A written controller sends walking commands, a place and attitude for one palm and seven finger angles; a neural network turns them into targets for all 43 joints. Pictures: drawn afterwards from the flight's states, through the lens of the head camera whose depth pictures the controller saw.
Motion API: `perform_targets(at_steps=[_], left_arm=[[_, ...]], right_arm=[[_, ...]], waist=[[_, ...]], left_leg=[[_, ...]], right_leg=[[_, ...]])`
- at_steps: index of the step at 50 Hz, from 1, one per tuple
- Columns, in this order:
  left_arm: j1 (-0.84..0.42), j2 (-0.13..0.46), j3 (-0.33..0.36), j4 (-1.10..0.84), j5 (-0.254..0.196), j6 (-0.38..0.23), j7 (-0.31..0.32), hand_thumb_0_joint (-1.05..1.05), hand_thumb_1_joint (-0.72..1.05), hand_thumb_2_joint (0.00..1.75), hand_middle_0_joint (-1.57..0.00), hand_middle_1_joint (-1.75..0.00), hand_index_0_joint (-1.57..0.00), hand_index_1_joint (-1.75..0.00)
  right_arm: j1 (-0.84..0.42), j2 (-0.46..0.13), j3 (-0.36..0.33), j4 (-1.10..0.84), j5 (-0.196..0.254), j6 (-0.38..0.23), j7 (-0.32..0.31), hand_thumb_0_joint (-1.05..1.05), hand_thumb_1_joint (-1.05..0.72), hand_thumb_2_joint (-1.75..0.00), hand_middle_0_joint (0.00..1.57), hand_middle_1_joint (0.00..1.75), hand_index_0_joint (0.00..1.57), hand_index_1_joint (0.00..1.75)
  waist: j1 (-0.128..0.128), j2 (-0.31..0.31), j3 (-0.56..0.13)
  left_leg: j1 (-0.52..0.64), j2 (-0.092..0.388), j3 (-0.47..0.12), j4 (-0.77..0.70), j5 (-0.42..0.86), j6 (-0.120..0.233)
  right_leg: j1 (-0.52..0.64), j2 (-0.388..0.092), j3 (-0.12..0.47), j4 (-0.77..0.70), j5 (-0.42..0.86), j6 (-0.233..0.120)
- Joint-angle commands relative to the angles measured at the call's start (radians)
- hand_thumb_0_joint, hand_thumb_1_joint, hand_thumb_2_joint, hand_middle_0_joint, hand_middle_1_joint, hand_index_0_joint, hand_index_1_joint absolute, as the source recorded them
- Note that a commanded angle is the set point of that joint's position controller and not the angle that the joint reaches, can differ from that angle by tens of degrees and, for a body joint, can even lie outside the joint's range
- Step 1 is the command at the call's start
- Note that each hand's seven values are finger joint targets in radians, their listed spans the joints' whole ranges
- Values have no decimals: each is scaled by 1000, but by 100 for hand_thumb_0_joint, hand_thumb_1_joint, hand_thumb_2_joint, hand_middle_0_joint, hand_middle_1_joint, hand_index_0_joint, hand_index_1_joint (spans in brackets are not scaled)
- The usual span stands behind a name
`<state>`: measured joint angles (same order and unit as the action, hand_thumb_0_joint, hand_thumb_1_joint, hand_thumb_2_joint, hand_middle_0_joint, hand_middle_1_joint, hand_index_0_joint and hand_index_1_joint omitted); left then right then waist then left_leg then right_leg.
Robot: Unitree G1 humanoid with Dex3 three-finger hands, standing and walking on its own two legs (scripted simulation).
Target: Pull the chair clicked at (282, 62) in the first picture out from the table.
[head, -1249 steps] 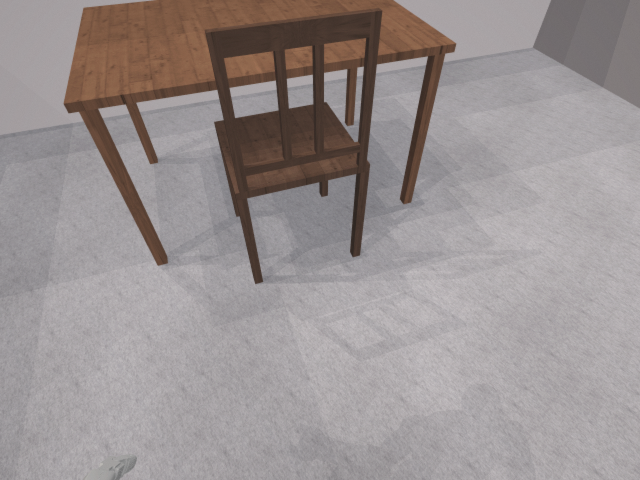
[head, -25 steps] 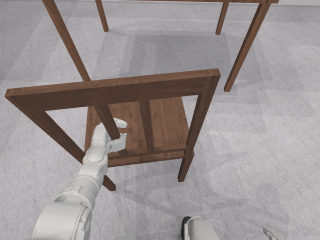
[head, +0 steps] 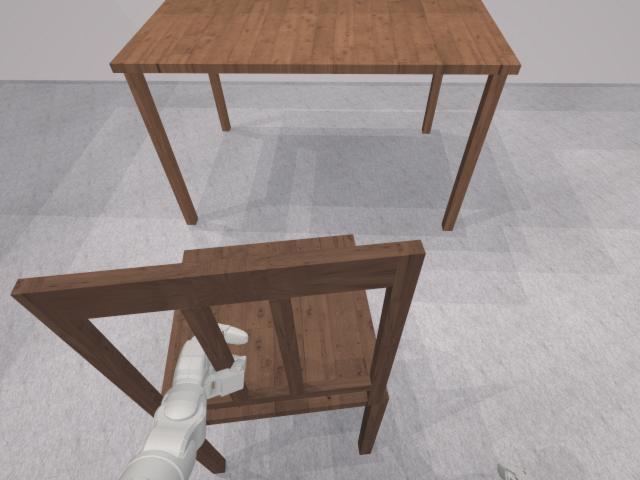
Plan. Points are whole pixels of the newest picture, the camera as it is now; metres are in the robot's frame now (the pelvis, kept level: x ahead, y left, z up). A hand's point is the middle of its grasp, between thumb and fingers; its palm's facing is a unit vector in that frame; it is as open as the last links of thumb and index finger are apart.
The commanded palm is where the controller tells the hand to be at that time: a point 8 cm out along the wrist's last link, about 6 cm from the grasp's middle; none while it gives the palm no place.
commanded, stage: stop walking, hand still on the chair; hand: left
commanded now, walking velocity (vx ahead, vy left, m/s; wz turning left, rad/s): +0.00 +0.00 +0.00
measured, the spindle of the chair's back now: (221, 358) +0.29 +0.16 -0.06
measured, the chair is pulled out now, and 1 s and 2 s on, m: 0.69 0.69 0.69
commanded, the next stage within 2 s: open the thumb and straighten the fingers in 0.48 s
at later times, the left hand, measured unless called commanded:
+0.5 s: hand (225, 376) +0.27 +0.15 -0.07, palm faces +0.00 -0.99 -0.17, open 5.7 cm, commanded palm +0.25 +0.20 -0.06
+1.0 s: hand (216, 368) +0.28 +0.17 -0.07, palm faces +0.04 -0.99 -0.16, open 12.7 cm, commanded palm +0.25 +0.22 -0.05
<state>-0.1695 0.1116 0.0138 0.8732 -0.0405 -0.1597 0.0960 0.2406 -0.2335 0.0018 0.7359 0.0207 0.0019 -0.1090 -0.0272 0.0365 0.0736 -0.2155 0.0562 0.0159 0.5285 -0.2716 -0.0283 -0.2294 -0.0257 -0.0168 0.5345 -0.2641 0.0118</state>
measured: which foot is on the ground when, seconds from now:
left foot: down 0.00-1.00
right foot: down 0.00-1.00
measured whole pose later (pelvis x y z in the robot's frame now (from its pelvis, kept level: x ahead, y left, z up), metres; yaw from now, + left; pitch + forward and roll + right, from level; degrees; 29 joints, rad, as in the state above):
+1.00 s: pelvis +0.02 +0.01 -0.02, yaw +1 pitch +8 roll +0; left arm 0.05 0.19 0.03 0.43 -0.08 -0.04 0.00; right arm 0.22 -0.26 -0.01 0.62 0.04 -0.09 -0.05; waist -0.04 0.04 -0.04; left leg -0.50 0.04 0.00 0.73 -0.37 -0.03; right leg -0.51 -0.05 -0.02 0.74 -0.37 0.02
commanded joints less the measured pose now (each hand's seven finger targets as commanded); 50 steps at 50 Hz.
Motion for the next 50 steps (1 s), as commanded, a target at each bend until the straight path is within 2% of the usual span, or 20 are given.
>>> perform_targets(at_steps=[1, 6, 10, 16, 20, 28, 29, 30, 31, 32, 33, 35, 37, 38, 40, 41, 43, 44, 47, 50], left_arm=[[-232, 162, 12, -204, 20, -45, 8, 0, 90, 90, -50, -145, -50, -145], [-148, 145, -3, -243, 30, -46, 9, 0, 90, 90, -50, -145, -50, -145], [-120, 131, -17, -292, 36, -46, 10, 0, 90, 90, -50, -145, -50, -145], [-82, 135, -28, -341, 35, -34, 10, 0, 90, 90, -50, -145, -50, -145], [-82, 128, -28, -353, 36, -31, 13, 0, 90, 90, -50, -145, -50, -145], [-71, 138, -20, -339, 31, -28, 16, 0, 90, 90, -50, -145, -50, -145], [-61, 191, 29, -399, 32, -36, 23, 0, 90, 90, -50, -145, -50, -145], [28, 93, -17, -302, -23, -1, -10, 0, 78, 84, -50, -145, -50, -145], [21, 111, -13, -319, -29, -3, -30, 0, 66, 78, -50, -145, -50, -145], [-54, 150, 22, -414, -30, -27, -43, 0, 54, 73, -50, -145, -50, -145], [-36, 190, 57, -469, -30, -45, -50, 0, 42, 67, -50, -145, -50, -145], [15, 176, 40, -522, -20, -52, -64, 0, 17, 55, -50, -145, -50, -145], [-5, 130, -17, -560, -11, -40, -73, 0, -7, 43, -50, -145, -50, -145], [6, 163, 11, -550, -8, -31, -73, 0, -19, 37, -50, -145, -50, -145], [33, 135, -4, -562, -15, 1, -74, 0, -43, 26, -47, -138, -47, -138], [23, 229, 82, -546, -19, 18, -68, 0, -55, 20, -45, -130, -45, -130], [39, 222, 92, -577, -30, 40, -71, 0, -55, 20, -40, -116, -40, -116], [72, 182, 69, -585, -37, 52, -79, 0, -55, 20, -38, -109, -38, -109], [56, 169, 55, -651, -54, 68, -93, 0, -55, 20, -30, -87, -30, -87], [117, 203, 82, -680, -55, 85, -115, 0, -55, 20, -22, -65, -22, -65]], right_arm=[[-65, -92, -30, -129, 0, -42, -19, 0, -90, -90, 20, 30, 20, 30], [-75, -97, -33, -140, 0, -48, -16, 0, -90, -90, 20, 30, 20, 30], [-80, -98, -32, -158, -3, -49, -11, 0, -90, -90, 20, 30, 20, 30], [-84, -102, -28, -170, -3, -49, -8, 0, -90, -90, 20, 30, 20, 30], [-83, -97, -25, -175, -6, -44, -6, 0, -90, -90, 20, 30, 20, 30], [-82, -99, -26, -167, -4, -38, -8, 0, -90, -90, 20, 30, 20, 30], [-84, -98, -29, -176, -5, -38, -8, 0, -90, -90, 20, 30, 20, 30], [-65, -132, -31, -158, 36, -45, 32, 0, -90, -90, 20, 30, 20, 30], [-76, -143, -36, -164, 40, -47, 49, 0, -90, -90, 20, 30, 20, 30], [-83, -142, -39, -180, 36, -56, 54, 0, -90, -90, 20, 30, 20, 30], [-92, -136, -48, -193, 33, -72, 57, 0, -90, -90, 20, 30, 20, 30], [-91, -126, -43, -204, 27, -90, 66, 0, -90, -90, 20, 30, 20, 30], [-83, -121, -41, -216, 27, -102, 74, 0, -90, -90, 20, 30, 20, 30], [-77, -131, -49, -214, 27, -107, 75, 0, -90, -90, 20, 30, 20, 30], [-75, -133, -49, -232, 25, -114, 76, 0, -90, -90, 20, 30, 20, 30], [-63, -150, -54, -224, 26, -112, 70, 0, -90, -90, 20, 30, 20, 30], [-62, -148, -56, -241, 23, -119, 62, 0, -90, -90, 20, 30, 20, 30], [-68, -145, -53, -252, 24, -123, 61, 0, -90, -90, 20, 30, 20, 30], [-58, -150, -55, -263, 22, -139, 51, 0, -90, -90, 20, 30, 20, 30], [-48, -155, -56, -268, 20, -147, 46, 0, -90, -90, 20, 30, 20, 30]], waist=[[5, -95, -114], [13, -21, -149], [16, -22, -221], [14, 39, -231], [16, -5, -246], [15, -17, -227], [19, -16, -232], [-35, -166, -202], [-16, -187, -187], [-19, -163, -221], [-8, -65, -258], [-1, 42, -268], [-20, 55, -261], [-17, 49, -264], [-13, 30, -290], [-8, -11, -299], [-5, -51, -344], [-2, -47, -345], [-16, -73, -395], [-14, -73, -406]], left_leg=[[49, 27, -37, -90, -8, 63], [65, 54, -55, -109, 166, 61], [103, 70, -58, -106, 281, 55], [112, 77, -57, -130, 315, 55], [117, 75, -50, -125, 298, 50], [103, 65, -40, -133, 228, 49], [102, 66, -41, -131, 231, 50], [-45, 18, -4, -103, 154, 36], [-91, 16, 1, -87, 111, 39], [-91, 7, 8, -73, 102, 45], [-81, -6, 16, -49, 94, 45], [-96, -17, 26, -18, 100, 38], [-119, -21, 21, 8, 84, 39], [-130, -18, 15, 22, 73, 38], [-150, -24, 15, 48, 66, 39], [-172, -25, 9, 58, 59, 42], [-180, -31, 12, 78, 74, 45], [-185, -32, 16, 87, 83, 43], [-179, -34, 12, 122, 134, 46], [-195, -35, 13, 156, 182, 45]], right_leg=[[-59, -87, 115, -211, -136, -37], [2, -62, 82, -139, 126, -27], [52, -58, 64, -96, 253, -24], [55, -54, 49, -92, 263, -18], [67, -57, 56, -100, 275, -22], [61, -64, 69, -125, 249, -23], [74, -69, 70, -129, 258, -24], [4, -36, -45, -77, 178, -12], [-7, -34, -40, -64, 145, -15], [-15, -30, -36, -54, 145, -16], [-27, -27, -28, -39, 132, -18], [-65, -22, -33, -9, 125, -26], [-107, -16, -41, 7, 100, -27], [-126, -13, -39, 22, 88, -26], [-148, -9, -46, 47, 84, -22], [-141, -8, -42, 55, 84, -22], [-135, -7, -40, 78, 107, -16], [-145, -6, -45, 90, 117, -15], [-143, -6, -46, 117, 177, -10], [-146, -7, -45, 147, 238, -9]])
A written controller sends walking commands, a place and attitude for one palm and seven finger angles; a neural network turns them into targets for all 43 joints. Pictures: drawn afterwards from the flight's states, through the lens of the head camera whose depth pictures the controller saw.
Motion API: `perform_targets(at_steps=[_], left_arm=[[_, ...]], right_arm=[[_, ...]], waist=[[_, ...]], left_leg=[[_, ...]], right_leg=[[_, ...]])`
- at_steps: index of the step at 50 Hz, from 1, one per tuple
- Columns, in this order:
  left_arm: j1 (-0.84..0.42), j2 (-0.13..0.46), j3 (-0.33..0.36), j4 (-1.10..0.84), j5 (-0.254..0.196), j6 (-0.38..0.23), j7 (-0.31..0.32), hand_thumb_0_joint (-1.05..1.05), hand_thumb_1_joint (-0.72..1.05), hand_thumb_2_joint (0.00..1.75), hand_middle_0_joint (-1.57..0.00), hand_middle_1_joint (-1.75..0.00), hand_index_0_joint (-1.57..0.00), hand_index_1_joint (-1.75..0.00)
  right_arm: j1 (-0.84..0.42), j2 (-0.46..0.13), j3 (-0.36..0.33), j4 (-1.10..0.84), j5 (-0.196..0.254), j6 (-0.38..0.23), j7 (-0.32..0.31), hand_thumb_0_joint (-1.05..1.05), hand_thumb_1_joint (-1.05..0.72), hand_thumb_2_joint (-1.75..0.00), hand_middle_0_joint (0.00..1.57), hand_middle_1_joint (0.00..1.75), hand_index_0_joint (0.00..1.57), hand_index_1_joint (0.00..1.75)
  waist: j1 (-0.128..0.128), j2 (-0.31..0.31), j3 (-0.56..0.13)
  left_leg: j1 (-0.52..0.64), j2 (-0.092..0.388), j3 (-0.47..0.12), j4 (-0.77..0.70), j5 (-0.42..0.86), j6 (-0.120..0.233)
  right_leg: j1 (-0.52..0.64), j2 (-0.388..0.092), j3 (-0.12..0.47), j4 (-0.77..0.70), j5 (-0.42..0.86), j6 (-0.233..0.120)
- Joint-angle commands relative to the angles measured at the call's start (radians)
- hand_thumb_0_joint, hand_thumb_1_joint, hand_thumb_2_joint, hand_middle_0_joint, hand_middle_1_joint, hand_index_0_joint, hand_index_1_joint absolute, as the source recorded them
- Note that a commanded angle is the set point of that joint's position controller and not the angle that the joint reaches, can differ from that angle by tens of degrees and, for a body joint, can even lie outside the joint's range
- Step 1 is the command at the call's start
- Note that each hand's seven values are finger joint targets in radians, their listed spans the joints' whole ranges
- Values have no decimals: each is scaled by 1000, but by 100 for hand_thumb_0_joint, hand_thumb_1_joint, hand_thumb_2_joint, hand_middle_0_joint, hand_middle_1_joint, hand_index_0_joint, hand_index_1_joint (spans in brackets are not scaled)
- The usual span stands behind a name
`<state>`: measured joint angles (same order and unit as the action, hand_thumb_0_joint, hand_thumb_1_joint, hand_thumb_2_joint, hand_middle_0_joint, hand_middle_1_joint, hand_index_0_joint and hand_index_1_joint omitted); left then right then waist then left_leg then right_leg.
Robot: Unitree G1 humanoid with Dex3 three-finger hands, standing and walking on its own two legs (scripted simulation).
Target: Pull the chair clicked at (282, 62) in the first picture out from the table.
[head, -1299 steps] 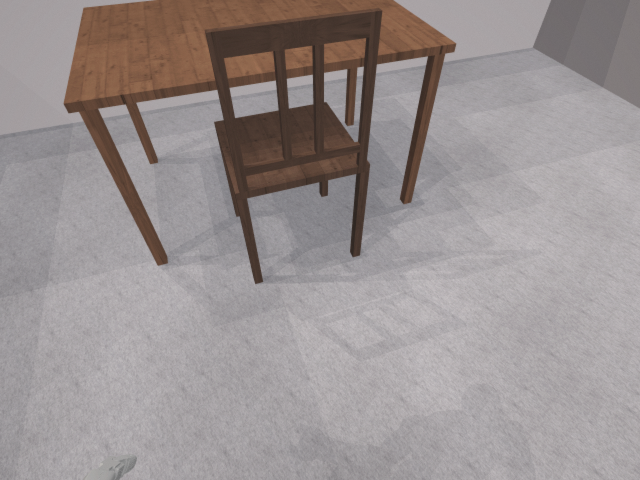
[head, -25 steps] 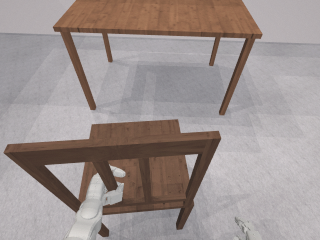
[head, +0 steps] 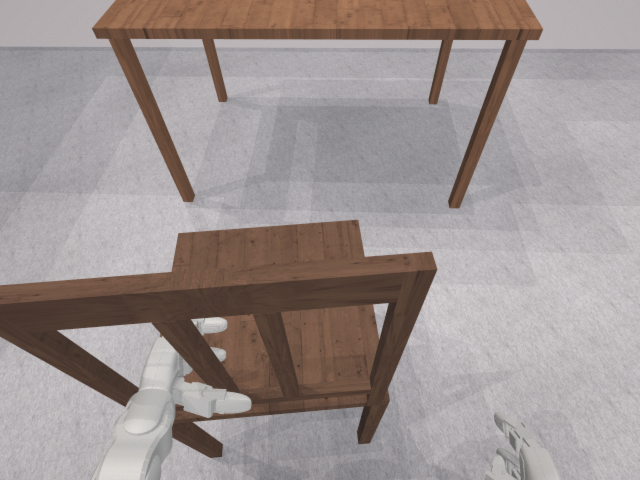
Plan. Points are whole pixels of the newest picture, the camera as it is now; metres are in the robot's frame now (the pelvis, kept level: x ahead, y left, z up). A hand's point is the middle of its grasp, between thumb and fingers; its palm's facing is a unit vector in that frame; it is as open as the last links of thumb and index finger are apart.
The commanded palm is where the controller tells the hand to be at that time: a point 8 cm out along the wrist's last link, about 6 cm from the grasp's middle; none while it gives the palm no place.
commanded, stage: open the thumb and straighten the fingers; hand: left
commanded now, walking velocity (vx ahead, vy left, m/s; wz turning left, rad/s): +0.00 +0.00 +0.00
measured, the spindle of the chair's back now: (206, 364) +0.27 +0.16 -0.04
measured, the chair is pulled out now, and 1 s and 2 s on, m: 0.69 0.69 0.69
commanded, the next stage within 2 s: draw the fingers out of the gap in 0.32 s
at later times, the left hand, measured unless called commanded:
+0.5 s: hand (200, 395) +0.24 +0.17 -0.05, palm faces +0.01 -0.99 -0.15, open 17.4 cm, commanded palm +0.21 +0.22 -0.03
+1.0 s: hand (189, 457) +0.16 +0.16 -0.05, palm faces +0.01 -0.99 -0.16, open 17.5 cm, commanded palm +0.13 +0.22 -0.03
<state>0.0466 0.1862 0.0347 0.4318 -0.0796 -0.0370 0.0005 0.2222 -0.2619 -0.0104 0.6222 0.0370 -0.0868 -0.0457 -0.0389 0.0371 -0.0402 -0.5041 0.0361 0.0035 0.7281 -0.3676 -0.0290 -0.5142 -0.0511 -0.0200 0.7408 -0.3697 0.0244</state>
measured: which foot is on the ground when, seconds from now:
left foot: down 0.00-1.00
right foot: down 0.00-1.00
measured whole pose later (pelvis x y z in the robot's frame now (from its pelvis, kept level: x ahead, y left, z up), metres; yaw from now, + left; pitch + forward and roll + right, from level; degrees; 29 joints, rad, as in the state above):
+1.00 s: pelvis -0.01 +0.01 -0.03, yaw +3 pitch +9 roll -1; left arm 0.49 0.21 -0.03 -0.08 -0.07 0.10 -0.03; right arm 0.24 -0.23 0.02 0.51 0.04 -0.17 -0.09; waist -0.03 0.05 -0.11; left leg -0.67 0.02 -0.06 0.96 -0.46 -0.02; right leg -0.63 -0.07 -0.07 0.93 -0.46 0.03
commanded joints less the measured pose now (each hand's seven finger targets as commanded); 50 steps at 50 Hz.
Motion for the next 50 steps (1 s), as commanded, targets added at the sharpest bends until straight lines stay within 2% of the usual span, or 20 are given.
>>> perform_targets(at_steps=[1, 2, 4, 5, 8, 9, 11, 14, 19, 20, 21, 24, 26, 29, 34, 36, 38, 43, 45, 50], left_arm=[[-65, 117, 50, -237, -15, -27, -28, 0, -55, 20, -20, -58, -20, -58], [-81, 117, 44, -243, -14, -20, -33, 0, -55, 20, -18, -51, -18, -51], [-56, 120, 44, -256, -10, -5, -42, 0, -55, 20, -13, -36, -13, -36], [-113, 207, 114, -272, -7, -2, -38, 0, -55, 20, -10, -29, -10, -29], [-28, 205, 128, -310, -12, 12, -46, 0, -55, 20, -2, -7, -2, -7], [-20, 166, 94, -336, -17, 14, -52, 0, -55, 20, 0, 0, 0, 0], [10, 158, 85, -365, -24, 21, -57, 0, -55, 20, 0, 0, 0, 0], [48, 131, 52, -376, -24, 38, -70, 0, -55, 20, 0, 0, 0, 0], [85, 156, 68, -426, -20, 57, -71, 0, -55, 20, 0, 0, 0, 0], [76, 170, 77, -442, -17, 55, -66, 0, -55, 20, 0, 0, 0, 0], [80, 229, 137, -421, -13, 54, -58, 0, -55, 20, 0, 0, 0, 0], [146, 171, 88, -489, -11, 43, -53, 0, -55, 20, 0, 0, 0, 0], [209, 167, 84, -522, -11, 45, -48, 0, -55, 20, 0, 0, 0, 0], [275, 147, 63, -545, -17, 50, -51, 0, -55, 20, 0, 0, 0, 0], [331, 137, 43, -568, -17, 72, -56, 0, -55, 20, 0, 0, 0, 0], [321, 159, 58, -584, -16, 72, -51, 0, -55, 20, 0, 0, 0, 0], [297, 154, 37, -633, -11, 61, -47, 0, -55, 20, 0, 0, 0, 0], [387, 135, 13, -700, -3, 54, -29, 0, -55, 20, 0, 0, 0, 0], [388, 120, -14, -710, 5, 68, -25, 0, -55, 20, 0, 0, 0, 0], [470, 129, 4, -715, 14, 112, -15, 0, -55, 20, 0, 0, 0, 0]], right_arm=[[-35, -126, -44, -160, 4, -62, -19, 0, -90, -90, 20, 30, 20, 30], [-26, -127, -42, -159, 5, -64, -20, 0, -90, -90, 20, 30, 20, 30], [-27, -127, -40, -169, 3, -66, -22, 0, -90, -90, 20, 30, 20, 30], [-19, -136, -40, -163, 3, -62, -27, 0, -90, -90, 20, 30, 20, 30], [-21, -123, -39, -181, 1, -69, -35, 0, -90, -90, 20, 30, 20, 30], [-19, -119, -34, -189, 1, -73, -33, 0, -90, -90, 20, 30, 20, 30], [-19, -119, -35, -194, 2, -79, -35, 0, -90, -90, 20, 30, 20, 30], [-12, -121, -37, -199, 3, -88, -33, 0, -90, -90, 20, 30, 20, 30], [-12, -124, -38, -211, 1, -96, -38, 0, -90, -90, 20, 30, 20, 30], [-12, -124, -39, -212, 0, -97, -40, 0, -90, -90, 20, 30, 20, 30], [-11, -126, -42, -202, -2, -92, -45, 0, -90, -90, 20, 30, 20, 30], [-17, -110, -38, -226, 1, -96, -42, 0, -90, -90, 20, 30, 20, 30], [-31, -104, -42, -233, 1, -101, -43, 0, -90, -90, 20, 30, 20, 30], [-38, -100, -42, -240, 4, -108, -44, 0, -90, -90, 20, 30, 20, 30], [-50, -103, -40, -252, 5, -112, -50, 0, -90, -90, 20, 30, 20, 30], [-58, -107, -39, -250, 4, -115, -56, 0, -90, -90, 20, 30, 20, 30], [-50, -107, -32, -260, 3, -125, -60, 0, -90, -90, 20, 30, 20, 30], [-54, -95, -29, -271, 4, -141, -64, 0, -90, -90, 20, 30, 20, 30], [-53, -95, -26, -277, 5, -141, -62, 0, -90, -90, 20, 30, 20, 30], [-67, -86, -28, -292, 6, -125, -62, 0, -90, -90, 20, 30, 20, 30]], waist=[[2, -62, -280], [-14, -86, -265], [-11, -71, -253], [-12, -79, -253], [4, -48, -270], [0, -51, -286], [-1, -37, -305], [-15, -54, -278], [-13, -61, -276], [-14, -37, -269], [-5, -39, -261], [0, -7, -275], [12, 13, -292], [2, -16, -265], [-5, -47, -203], [-6, -51, -179], [-13, -14, -179], [0, 18, -205], [-7, 12, -193], [7, -14, -189]], left_leg=[[85, -17, 29, -35, 281, 47], [80, -15, 23, -28, 278, 48], [63, -20, 25, -13, 268, 48], [57, -20, 17, -10, 264, 50], [66, -22, 24, 5, 297, 51], [71, -24, 23, 11, 322, 52], [76, -24, 22, 23, 348, 51], [66, -22, 15, 36, 348, 50], [43, -27, 8, 49, 319, 52], [45, -27, 8, 51, 319, 50], [30, -26, 6, 54, 313, 50], [41, -28, 7, 52, 311, 49], [44, -25, 6, 54, 321, 48], [21, -26, 0, 55, 271, 49], [-29, -28, -14, 56, 172, 50], [-48, -28, -20, 58, 134, 52], [-38, -29, -28, 59, 115, 51], [-36, -31, -38, 62, 92, 48], [-46, -32, -43, 65, 71, 48], [-78, -34, -41, 71, 43, 48]], right_leg=[[136, 17, -41, -58, 351, -22], [115, 19, -45, -52, 348, -18], [99, 16, -44, -43, 341, -16], [100, 16, -41, -40, 337, -16], [120, 13, -39, -30, 373, -17], [128, 13, -41, -24, 406, -17], [134, 12, -44, -17, 433, -19], [100, 13, -54, -7, 428, -13], [84, 11, -58, 0, 395, -13], [76, 10, -56, 2, 391, -14], [75, 12, -56, 6, 380, -18], [64, 12, -57, 14, 354, -19], [74, 11, -60, 16, 348, -23], [48, 15, -65, 13, 297, -19], [-9, 20, -74, 9, 177, -18], [-26, 21, -73, 3, 127, -20], [-53, 22, -77, 13, 90, -23], [-62, 23, -82, 28, 43, -29], [-80, 24, -84, 31, 24, -27], [-80, 24, -83, 34, -4, -27]])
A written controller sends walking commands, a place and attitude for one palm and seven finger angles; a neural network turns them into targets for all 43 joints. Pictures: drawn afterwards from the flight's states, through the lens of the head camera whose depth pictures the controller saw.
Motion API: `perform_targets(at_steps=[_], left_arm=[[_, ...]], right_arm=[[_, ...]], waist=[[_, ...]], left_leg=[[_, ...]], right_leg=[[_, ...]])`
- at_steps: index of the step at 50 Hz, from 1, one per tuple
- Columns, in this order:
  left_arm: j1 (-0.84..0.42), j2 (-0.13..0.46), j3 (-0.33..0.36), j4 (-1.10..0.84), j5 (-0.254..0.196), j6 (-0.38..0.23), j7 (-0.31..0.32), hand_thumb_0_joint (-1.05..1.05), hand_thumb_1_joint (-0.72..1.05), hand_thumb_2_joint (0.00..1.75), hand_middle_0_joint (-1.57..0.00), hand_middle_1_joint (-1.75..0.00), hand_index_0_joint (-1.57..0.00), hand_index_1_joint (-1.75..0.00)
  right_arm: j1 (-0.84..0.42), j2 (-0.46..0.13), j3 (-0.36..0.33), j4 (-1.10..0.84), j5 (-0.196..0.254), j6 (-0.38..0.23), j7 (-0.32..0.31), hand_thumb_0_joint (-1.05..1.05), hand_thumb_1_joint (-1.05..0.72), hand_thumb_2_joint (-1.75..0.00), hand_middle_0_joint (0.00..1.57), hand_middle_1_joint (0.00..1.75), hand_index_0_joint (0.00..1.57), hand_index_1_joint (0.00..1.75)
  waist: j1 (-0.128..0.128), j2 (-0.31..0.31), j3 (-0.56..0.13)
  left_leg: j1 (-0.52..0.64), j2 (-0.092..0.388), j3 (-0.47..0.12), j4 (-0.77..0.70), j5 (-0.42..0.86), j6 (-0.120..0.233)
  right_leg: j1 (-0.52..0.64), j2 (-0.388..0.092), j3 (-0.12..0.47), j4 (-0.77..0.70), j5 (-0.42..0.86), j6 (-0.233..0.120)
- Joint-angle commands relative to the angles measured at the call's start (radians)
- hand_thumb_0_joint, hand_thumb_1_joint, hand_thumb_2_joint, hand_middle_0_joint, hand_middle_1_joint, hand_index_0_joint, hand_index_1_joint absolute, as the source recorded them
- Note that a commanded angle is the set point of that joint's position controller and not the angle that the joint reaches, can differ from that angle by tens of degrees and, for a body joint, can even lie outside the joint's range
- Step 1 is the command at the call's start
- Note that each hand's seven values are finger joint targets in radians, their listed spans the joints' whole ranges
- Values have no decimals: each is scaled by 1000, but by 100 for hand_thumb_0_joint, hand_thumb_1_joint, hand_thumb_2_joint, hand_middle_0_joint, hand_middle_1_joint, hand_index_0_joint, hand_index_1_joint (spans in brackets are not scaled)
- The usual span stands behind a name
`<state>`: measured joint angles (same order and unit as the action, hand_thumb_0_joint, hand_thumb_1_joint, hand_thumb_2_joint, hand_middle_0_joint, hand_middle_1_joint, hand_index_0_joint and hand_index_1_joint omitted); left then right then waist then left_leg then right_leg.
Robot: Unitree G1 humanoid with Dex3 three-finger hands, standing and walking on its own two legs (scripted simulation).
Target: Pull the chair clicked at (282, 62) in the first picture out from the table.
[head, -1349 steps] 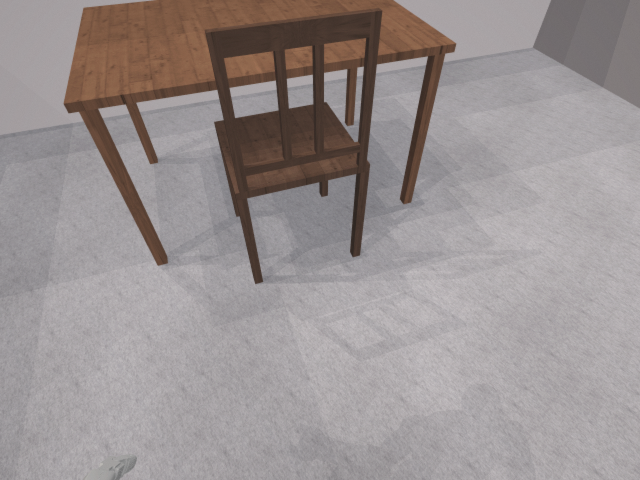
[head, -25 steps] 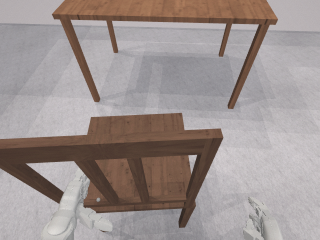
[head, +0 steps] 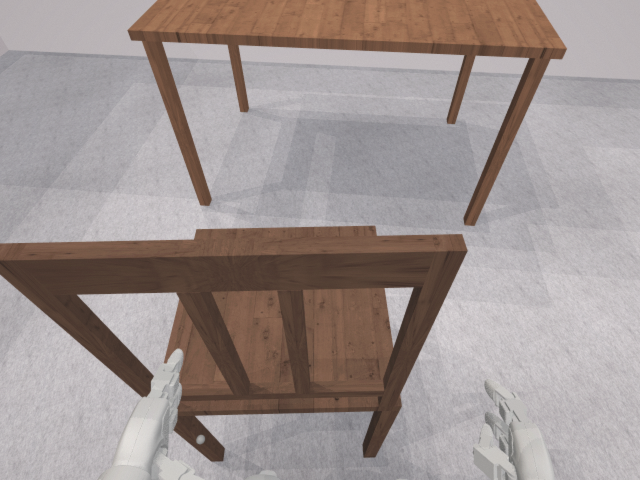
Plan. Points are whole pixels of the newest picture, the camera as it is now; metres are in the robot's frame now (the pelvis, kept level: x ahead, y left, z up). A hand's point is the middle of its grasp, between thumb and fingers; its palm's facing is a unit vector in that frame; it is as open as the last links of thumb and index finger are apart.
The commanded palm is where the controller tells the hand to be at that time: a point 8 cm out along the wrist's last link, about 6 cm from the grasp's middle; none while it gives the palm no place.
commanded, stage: draw the fingers out of the gap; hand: left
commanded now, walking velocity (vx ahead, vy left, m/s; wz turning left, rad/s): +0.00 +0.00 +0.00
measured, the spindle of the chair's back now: (222, 348) +0.29 +0.14 -0.01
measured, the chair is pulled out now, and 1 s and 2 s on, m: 0.69 0.69 0.69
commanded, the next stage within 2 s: draw the hand back to the body in 0.18 s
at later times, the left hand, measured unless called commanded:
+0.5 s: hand (166, 451) +0.16 +0.17 +0.03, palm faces +0.08 -0.99 -0.08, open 17.5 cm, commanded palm +0.12 +0.23 +0.04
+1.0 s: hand (108, 415) +0.18 +0.20 +0.10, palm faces +0.18 -0.91 -0.37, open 16.0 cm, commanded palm +0.14 +0.26 +0.14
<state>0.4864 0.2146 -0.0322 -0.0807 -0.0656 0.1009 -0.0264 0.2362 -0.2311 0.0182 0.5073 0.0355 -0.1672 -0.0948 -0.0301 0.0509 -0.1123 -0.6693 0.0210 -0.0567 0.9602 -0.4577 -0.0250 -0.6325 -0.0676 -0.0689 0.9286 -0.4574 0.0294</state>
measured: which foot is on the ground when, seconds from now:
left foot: down 0.00-1.00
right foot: down 0.00-1.00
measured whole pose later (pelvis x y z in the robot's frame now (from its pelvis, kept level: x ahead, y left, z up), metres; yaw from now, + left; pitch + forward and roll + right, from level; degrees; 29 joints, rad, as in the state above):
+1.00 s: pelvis +0.02 +0.00 +0.02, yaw -1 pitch +3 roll -2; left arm 0.72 0.32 0.13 -0.44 -0.07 -0.02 0.08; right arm 0.23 -0.19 0.01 0.53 0.04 -0.13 -0.14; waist 0.03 0.07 -0.08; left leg -0.46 0.05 -0.04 0.85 -0.45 -0.03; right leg -0.42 -0.04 -0.06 0.79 -0.43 0.02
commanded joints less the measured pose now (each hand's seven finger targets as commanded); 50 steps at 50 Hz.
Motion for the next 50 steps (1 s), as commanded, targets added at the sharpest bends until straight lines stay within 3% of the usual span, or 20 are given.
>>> perform_targets(at_steps=[1, 3, 10, 12, 15, 16, 17, 19, 22, 28, 31, 34, 36, 40, 41, 42, 43, 44, 47, 50], left_arm=[[68, 104, 82, -201, -2, -16, 14, 0, -55, 20, 0, 0, 0, 0], [92, 107, 88, -229, -7, -13, 15, 0, -55, 20, 0, 0, 0, 0], [239, 79, 67, -340, -9, -40, 4, 0, -55, 20, 0, 0, 0, 0], [285, 59, 42, -346, -8, -45, -5, 0, -55, 20, 0, 0, 0, 0], [299, 81, 60, -353, -5, -58, -20, 0, -55, 20, 0, 0, 0, 0], [231, 42, 107, -468, -105, -176, -23, 0, -55, 20, 0, 0, 0, 0], [260, 85, 136, -434, -95, -231, -29, 0, -55, 20, 0, 0, 0, 0], [268, 98, 158, -485, -112, -286, -38, 0, -55, 20, 0, 0, 0, 0], [264, 93, 162, -507, -126, -370, -60, 0, -55, 20, 0, 0, 0, 0], [267, 94, 181, -389, -173, -519, -190, 0, -55, 20, 0, 0, 0, 0], [308, 160, 283, -361, -204, -481, -232, 0, -55, 20, 0, 0, 0, 0], [261, 172, 316, -474, -240, -418, -222, 0, -55, 20, 0, 0, 0, 0], [226, 193, 351, -509, -257, -396, -196, 0, -51, 22, -1, -1, -1, -1], [178, 170, 320, -533, -263, -392, -192, 0, -37, 29, -2, -4, -2, -4], [229, 366, 393, -528, -70, -290, -16, 0, -33, 31, -3, -5, -3, -5], [239, 217, 286, -595, -47, -248, 49, 0, -30, 32, -4, -5, -4, -5], [239, 203, 281, -572, -38, -222, 85, 0, -26, 34, -4, -6, -4, -6], [256, 170, 255, -561, -20, -202, 109, 0, -22, 36, -4, -7, -4, -7], [213, 258, 326, -583, 2, -176, 165, 0, -12, 41, -6, -9, -6, -9], [172, 282, 352, -597, 15, -177, 194, 0, -1, 46, -7, -11, -7, -11]], right_arm=[[-91, -113, -58, -179, 6, -42, -14, 0, -90, -90, 20, 30, 20, 30], [-89, -107, -59, -187, 8, -35, -14, 0, -90, -90, 20, 30, 20, 30], [-91, -85, -70, -193, 10, -40, -18, 0, -90, -90, 20, 30, 20, 30], [-91, -83, -74, -190, 11, -42, -19, 0, -90, -90, 20, 30, 20, 30], [-90, -84, -83, -186, 9, -41, -24, 0, -90, -90, 20, 30, 20, 30], [-87, -76, -85, -170, 6, -60, -29, 0, -90, -90, 20, 30, 20, 30], [-76, -78, -91, -146, 5, -71, -29, 0, -90, -90, 20, 30, 20, 30], [-67, -71, -89, -144, 11, -83, -29, 0, -90, -90, 20, 30, 20, 30], [-72, -64, -91, -120, 20, -95, -23, 0, -90, -90, 20, 30, 20, 30], [-127, -69, -98, -102, 29, -96, 16, 0, -90, -90, 20, 30, 20, 30], [-159, -72, -100, -132, 45, -83, 10, 0, -90, -90, 20, 30, 20, 30], [-160, -65, -85, -167, 55, -79, -7, 0, -90, -90, 20, 30, 20, 30], [-160, -63, -77, -157, 56, -85, -19, 0, -90, -90, 20, 30, 20, 30], [-124, -68, -64, -134, 56, -114, -23, 0, -90, -90, 20, 30, 20, 30], [-124, -58, -60, -141, 25, -72, -45, 0, -90, -90, 20, 30, 20, 30], [-114, -41, -39, -171, 17, -58, -48, 0, -90, -90, 20, 30, 20, 30], [-105, -48, -49, -165, 20, -46, -49, 0, -90, -90, 20, 30, 20, 30], [-111, -47, -45, -155, 17, -30, -50, 0, -90, -90, 20, 30, 20, 30], [-123, -56, -37, -146, 9, -4, -62, 0, -90, -90, 20, 30, 20, 30], [-131, -59, -28, -139, 2, -9, -65, 0, -90, -90, 20, 30, 20, 30]], waist=[[9, -35, -118], [5, -57, -118], [10, 3, -132], [2, -15, -124], [-4, -39, -118], [0, -81, -92], [12, -52, -139], [20, -7, -176], [19, 54, -169], [17, -31, -127], [49, -20, -162], [54, 4, -168], [55, 4, -150], [30, 8, -99], [116, 39, -118], [70, 55, -48], [62, 13, -25], [63, 57, -1], [69, -13, 9], [74, 11, 8]], left_leg=[[75, -19, 17, -164, 141, 44], [66, -21, 25, -151, 138, 46], [64, -23, 27, -120, 195, 46], [57, -24, 25, -107, 213, 49], [35, -25, 24, -85, 200, 51], [14, -32, 20, -53, 223, 46], [28, -31, 27, -42, 227, 44], [48, -32, 27, -45, 251, 43], [65, -29, 26, -36, 269, 39], [-9, -18, 14, -8, 224, 31], [9, -16, 22, -39, 172, 32], [51, -15, 22, -84, 155, 35], [70, -12, 14, -100, 161, 35], [112, -7, 11, -128, 180, 35], [144, 13, 20, -178, 174, 21], [167, 4, 30, -203, 166, 23], [178, 9, 23, -210, 156, 19], [205, 12, 34, -220, 165, 22], [253, 16, 31, -267, 181, 26], [319, 16, 33, -315, 203, 29]], right_leg=[[56, 41, -34, -154, 90, -35], [56, 42, -27, -156, 92, -31], [47, 44, -32, -129, 148, -38], [40, 46, -34, -123, 172, -37], [18, 48, -33, -114, 166, -33], [-6, 60, -49, -105, 196, -35], [-3, 63, -41, -87, 191, -39], [8, 62, -41, -73, 201, -42], [-13, 61, -40, -57, 210, -44], [-31, 61, -32, -34, 189, -40], [33, 59, -7, -72, 131, -42], [73, 54, -12, -100, 106, -39], [86, 59, -16, -120, 106, -41], [79, 66, -22, -159, 130, -35], [163, 42, 44, -222, 128, -65], [156, 30, 27, -249, 135, -58], [153, 31, 18, -258, 136, -56], [165, 30, 15, -267, 150, -58], [232, 33, 10, -316, 170, -56], [287, 27, 8, -353, 200, -55]])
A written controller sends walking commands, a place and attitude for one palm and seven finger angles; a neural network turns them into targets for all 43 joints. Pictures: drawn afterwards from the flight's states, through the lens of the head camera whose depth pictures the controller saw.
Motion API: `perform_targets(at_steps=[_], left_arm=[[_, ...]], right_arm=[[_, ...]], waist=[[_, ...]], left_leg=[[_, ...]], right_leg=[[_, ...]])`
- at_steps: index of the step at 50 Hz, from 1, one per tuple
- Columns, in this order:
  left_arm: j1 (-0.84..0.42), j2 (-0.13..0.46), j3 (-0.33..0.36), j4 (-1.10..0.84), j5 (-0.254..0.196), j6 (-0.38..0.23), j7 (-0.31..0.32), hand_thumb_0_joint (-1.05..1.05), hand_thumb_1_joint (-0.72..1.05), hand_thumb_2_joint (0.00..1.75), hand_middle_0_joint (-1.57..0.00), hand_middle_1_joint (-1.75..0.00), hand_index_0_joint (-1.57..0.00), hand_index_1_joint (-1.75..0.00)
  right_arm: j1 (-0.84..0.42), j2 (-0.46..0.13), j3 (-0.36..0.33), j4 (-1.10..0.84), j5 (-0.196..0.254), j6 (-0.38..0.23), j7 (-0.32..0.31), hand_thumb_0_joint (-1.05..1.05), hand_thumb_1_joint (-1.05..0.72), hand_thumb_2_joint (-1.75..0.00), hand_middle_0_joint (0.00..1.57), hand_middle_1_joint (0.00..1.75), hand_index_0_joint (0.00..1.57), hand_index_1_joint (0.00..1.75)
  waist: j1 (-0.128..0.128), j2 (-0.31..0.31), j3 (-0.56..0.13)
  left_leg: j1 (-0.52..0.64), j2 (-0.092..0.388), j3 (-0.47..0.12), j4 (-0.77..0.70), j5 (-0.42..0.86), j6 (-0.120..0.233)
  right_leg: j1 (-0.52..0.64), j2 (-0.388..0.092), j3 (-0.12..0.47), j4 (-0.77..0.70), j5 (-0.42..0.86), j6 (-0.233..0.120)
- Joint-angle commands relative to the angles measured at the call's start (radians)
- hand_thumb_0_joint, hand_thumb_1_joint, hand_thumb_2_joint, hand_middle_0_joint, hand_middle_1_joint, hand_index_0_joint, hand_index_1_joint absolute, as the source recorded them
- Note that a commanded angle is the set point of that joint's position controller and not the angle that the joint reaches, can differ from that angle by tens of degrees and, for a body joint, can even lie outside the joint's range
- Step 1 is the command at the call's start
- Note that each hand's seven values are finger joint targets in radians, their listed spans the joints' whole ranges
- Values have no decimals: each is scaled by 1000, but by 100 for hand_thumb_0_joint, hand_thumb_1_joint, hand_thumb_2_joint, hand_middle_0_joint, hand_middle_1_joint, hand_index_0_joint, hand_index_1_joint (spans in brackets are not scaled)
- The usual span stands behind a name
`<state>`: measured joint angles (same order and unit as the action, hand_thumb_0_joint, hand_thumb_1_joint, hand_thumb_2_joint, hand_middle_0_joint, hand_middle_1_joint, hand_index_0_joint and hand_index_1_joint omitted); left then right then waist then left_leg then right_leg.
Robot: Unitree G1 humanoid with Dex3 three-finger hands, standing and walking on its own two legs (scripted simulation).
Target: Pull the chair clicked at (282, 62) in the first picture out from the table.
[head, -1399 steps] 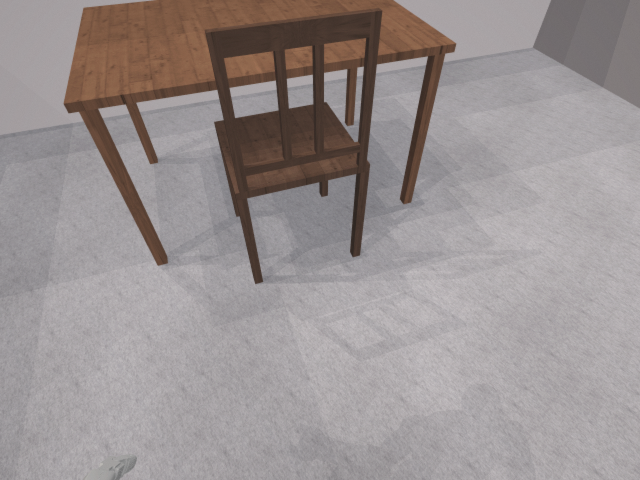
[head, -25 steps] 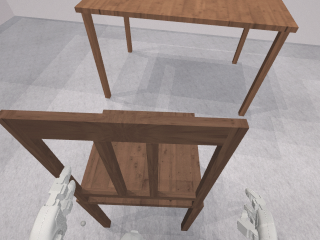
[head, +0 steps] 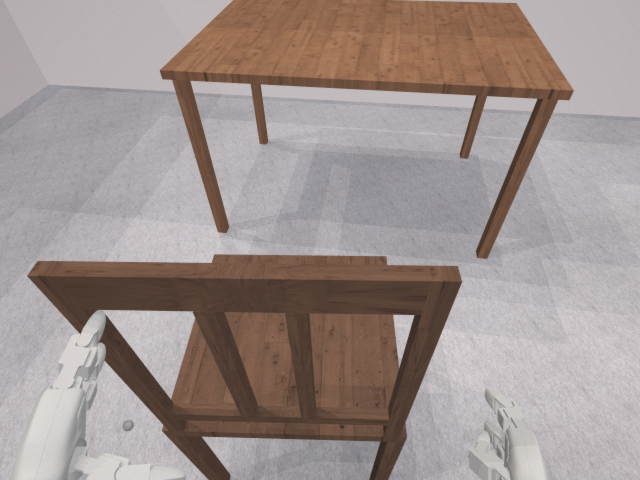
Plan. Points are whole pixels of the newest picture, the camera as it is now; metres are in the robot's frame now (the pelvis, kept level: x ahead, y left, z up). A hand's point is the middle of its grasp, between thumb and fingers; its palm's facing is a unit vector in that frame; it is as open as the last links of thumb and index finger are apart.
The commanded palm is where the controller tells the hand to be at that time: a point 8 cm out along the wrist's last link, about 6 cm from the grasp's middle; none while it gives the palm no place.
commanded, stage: draw the hand back to the body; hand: left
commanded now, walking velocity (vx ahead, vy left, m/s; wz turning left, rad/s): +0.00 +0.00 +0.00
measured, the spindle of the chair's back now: (232, 368) +0.27 +0.15 -0.03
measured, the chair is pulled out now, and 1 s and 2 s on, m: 0.69 0.69 0.69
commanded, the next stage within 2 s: step back with the hand held close in 0.88 s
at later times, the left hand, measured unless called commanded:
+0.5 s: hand (33, 304) +0.20 +0.26 +0.21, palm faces +0.53 -0.73 -0.43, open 9.1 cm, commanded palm +0.16 +0.30 +0.21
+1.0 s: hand (56, 319) +0.21 +0.25 +0.19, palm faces +0.46 -0.78 -0.42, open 7.4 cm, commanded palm +0.16 +0.29 +0.21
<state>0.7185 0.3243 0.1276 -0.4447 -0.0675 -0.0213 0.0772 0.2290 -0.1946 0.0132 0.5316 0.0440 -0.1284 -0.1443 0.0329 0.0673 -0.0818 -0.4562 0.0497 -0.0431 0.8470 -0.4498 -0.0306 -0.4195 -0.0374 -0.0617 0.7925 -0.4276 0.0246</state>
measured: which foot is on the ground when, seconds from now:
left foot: down 0.00-1.00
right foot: down 0.00-1.00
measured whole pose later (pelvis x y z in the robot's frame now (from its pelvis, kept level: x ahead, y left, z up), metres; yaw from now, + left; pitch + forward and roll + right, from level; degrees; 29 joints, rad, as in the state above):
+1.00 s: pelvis +0.01 -0.01 +0.04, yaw -2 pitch -5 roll +0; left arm 0.47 0.33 0.34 -0.38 -0.05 -0.07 0.15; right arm 0.17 -0.23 0.00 0.67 0.01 -0.11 -0.09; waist 0.06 0.08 0.05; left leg -0.09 0.05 0.01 0.45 -0.28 -0.03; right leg -0.09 -0.03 -0.03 0.44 -0.27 0.02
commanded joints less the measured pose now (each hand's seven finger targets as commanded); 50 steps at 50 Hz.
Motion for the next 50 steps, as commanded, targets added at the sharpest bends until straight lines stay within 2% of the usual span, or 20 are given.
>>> perform_targets(at_steps=[1, 2, 5, 6, 9, 11, 16, 18, 22, 25, 27, 29, 34, 35, 37, 41, 45, 47, 49, 50], left_arm=[[-89, 201, 215, -250, 18, -51, 98, 0, 3, 48, -8, -12, -8, -12], [-99, 192, 211, -256, 23, -55, 103, 0, 7, 50, -8, -13, -8, -13], [-133, 197, 223, -260, 23, -55, 112, 0, 17, 55, -10, -15, -10, -15], [-162, 214, 237, -267, 24, -55, 116, 0, 21, 57, -10, -16, -10, -16], [-191, 217, 247, -296, 26, -61, 121, 0, 32, 62, -12, -18, -12, -18], [-231, 251, 278, -301, 27, -59, 127, 0, 39, 65, -13, -19, -13, -19], [-290, 273, 316, -340, 30, -60, 137, 0, 57, 74, -16, -23, -16, -23], [-299, 231, 299, -308, 29, -60, 133, 0, 65, 78, -16, -25, -16, -25], [-313, 182, 312, -135, 21, -63, 116, 0, 79, 85, -19, -28, -19, -28], [-328, 186, 341, -68, 13, -78, 97, 0, 90, 90, -20, -30, -20, -30], [-270, 143, 315, -12, 8, -79, 81, 0, 90, 90, -20, -30, -20, -30], [-264, 153, 316, -48, 5, -88, 70, 0, 90, 90, -20, -30, -20, -30], [-305, 242, 363, -269, 11, -120, 83, 0, 90, 90, -20, -30, -20, -30], [-303, 259, 383, -269, 14, -123, 91, 0, 90, 90, -20, -30, -20, -30], [-275, 211, 356, -200, 16, -113, 92, 0, 90, 90, -20, -30, -20, -30], [-295, 188, 341, -104, 9, -103, 86, 0, 90, 90, -20, -30, -20, -30], [-310, 199, 341, -138, 12, -119, 83, 0, 90, 90, -20, -30, -20, -30], [-329, 221, 350, -186, 16, -126, 87, 0, 90, 90, -20, -30, -20, -30], [-311, 211, 338, -196, 15, -124, 88, 0, 90, 90, -20, -30, -20, -30], [-357, 183, 294, -237, 17, -127, 85, 0, 90, 90, -20, -30, -20, -30]], right_arm=[[-130, -100, -20, -157, -4, -50, -16, 0, -90, -90, 20, 30, 20, 30], [-127, -96, -14, -153, -7, -56, -15, 0, -90, -90, 20, 30, 20, 30], [-135, -100, -13, -135, -11, -67, -13, 0, -90, -90, 20, 30, 20, 30], [-139, -105, -11, -125, -10, -72, -11, 0, -90, -90, 20, 30, 20, 30], [-145, -107, -7, -111, -19, -94, -4, 0, -90, -90, 20, 30, 20, 30], [-152, -113, -7, -90, -22, -108, -1, 0, -90, -90, 20, 30, 20, 30], [-155, -118, -9, -58, -25, -137, 10, 0, -90, -90, 20, 30, 20, 30], [-157, -119, -10, -53, -27, -134, 17, 0, -90, -90, 20, 30, 20, 30], [-169, -121, -21, -29, -29, -100, 26, 0, -90, -90, 20, 30, 20, 30], [-182, -126, -31, -29, -27, -61, 37, 0, -90, -90, 20, 30, 20, 30], [-187, -119, -36, -32, -26, -37, 46, 0, -90, -90, 20, 30, 20, 30], [-199, -120, -41, -44, -25, -22, 54, 0, -90, -90, 20, 30, 20, 30], [-209, -115, -38, -67, -30, -43, 52, 0, -90, -90, 20, 30, 20, 30], [-205, -111, -40, -63, -29, -49, 48, 0, -90, -90, 20, 30, 20, 30], [-198, -111, -42, -43, -28, -48, 44, 0, -90, -90, 20, 30, 20, 30], [-199, -125, -51, -32, -22, -26, 39, 0, -90, -90, 20, 30, 20, 30], [-202, -130, -53, -41, -25, -27, 39, 0, -90, -90, 20, 30, 20, 30], [-204, -128, -50, -42, -27, -39, 39, 0, -90, -90, 20, 30, 20, 30], [-210, -125, -45, -45, -27, -47, 41, 0, -90, -90, 20, 30, 20, 30], [-211, -127, -39, -49, -30, -55, 44, 0, -90, -90, 20, 30, 20, 30]], waist=[[15, 26, -16], [13, 61, -12], [14, 33, -3], [16, 66, 1], [22, 63, -7], [24, 37, -9], [27, 85, -39], [24, 70, -8], [21, -63, 81], [29, -98, 94], [33, -74, 106], [36, -63, 72], [46, 48, -56], [46, 49, -57], [35, 33, 11], [21, -68, 88], [31, -41, 36], [34, 22, 14], [38, 16, 10], [28, 23, 6]], left_leg=[[120, -16, 19, -219, 208, 32], [148, -19, 23, -235, 221, 32], [204, -12, 24, -269, 264, 33], [215, -14, 22, -281, 276, 30], [261, -12, 22, -317, 324, 31], [278, -11, 17, -334, 355, 31], [341, -15, 33, -360, 436, 32], [356, -10, 35, -371, 450, 31], [343, -1, 40, -396, 434, 37], [333, 3, 45, -414, 425, 42], [328, 2, 55, -420, 436, 44], [343, 3, 62, -421, 449, 47], [401, -4, 62, -421, 501, 43], [408, -3, 67, -418, 510, 44], [392, 2, 69, -425, 488, 39], [362, 8, 67, -437, 414, 42], [383, 5, 65, -443, 413, 47], [394, 0, 67, -446, 415, 45], [396, 2, 62, -450, 421, 42], [400, -1, 60, -452, 416, 41]], right_leg=[[100, -3, 5, -233, 181, -54], [111, -6, 5, -238, 200, -53], [144, -5, 1, -269, 248, -49], [165, -5, 6, -283, 257, -54], [205, -8, -1, -292, 305, -51], [235, -5, 1, -307, 334, -53], [290, -11, 9, -327, 414, -51], [281, -10, 5, -334, 425, -47], [275, -6, 3, -365, 433, -39], [289, -8, 2, -375, 429, -34], [295, -12, 6, -382, 446, -34], [314, -14, 11, -388, 467, -31], [371, -17, 23, -384, 510, -39], [371, -17, 21, -388, 521, -38], [337, -12, 21, -400, 496, -40], [300, -6, 17, -428, 421, -36], [317, -10, 19, -421, 407, -35], [330, -12, 24, -417, 410, -38], [331, -10, 17, -415, 404, -39], [330, -11, 17, -415, 399, -39]])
